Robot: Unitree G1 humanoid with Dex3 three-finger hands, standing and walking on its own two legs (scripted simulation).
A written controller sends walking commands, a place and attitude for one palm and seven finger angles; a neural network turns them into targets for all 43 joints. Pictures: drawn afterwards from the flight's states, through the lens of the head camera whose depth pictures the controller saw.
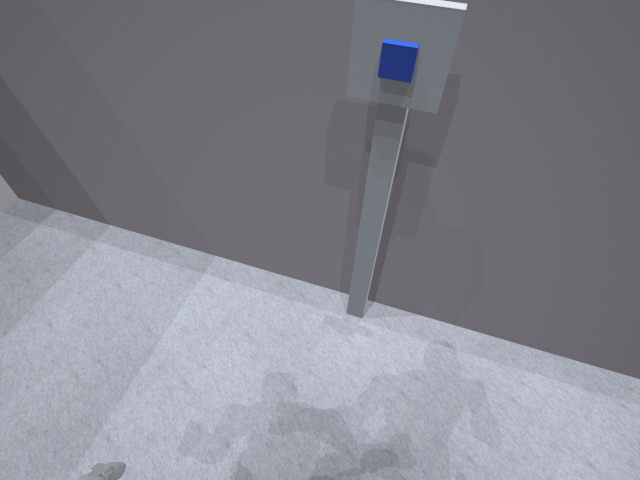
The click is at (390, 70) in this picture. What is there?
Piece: button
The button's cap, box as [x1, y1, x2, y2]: [378, 38, 419, 82]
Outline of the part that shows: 385,38 382,43 378,76 410,82 419,44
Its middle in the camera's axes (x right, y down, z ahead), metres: +0.13 -0.31 +0.67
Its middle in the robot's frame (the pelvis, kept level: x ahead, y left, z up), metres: +0.75 -0.09 +0.18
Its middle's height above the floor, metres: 0.95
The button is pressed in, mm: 0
